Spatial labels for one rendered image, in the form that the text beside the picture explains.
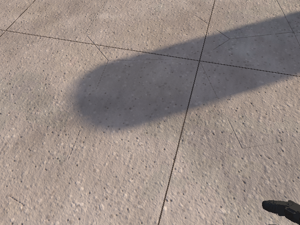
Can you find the robot right hand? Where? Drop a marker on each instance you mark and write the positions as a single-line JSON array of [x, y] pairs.
[[289, 209]]

